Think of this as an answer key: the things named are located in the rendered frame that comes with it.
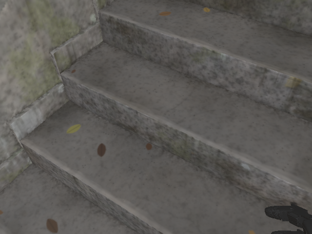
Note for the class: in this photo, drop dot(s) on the right robot hand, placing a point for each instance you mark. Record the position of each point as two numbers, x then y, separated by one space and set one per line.
293 214

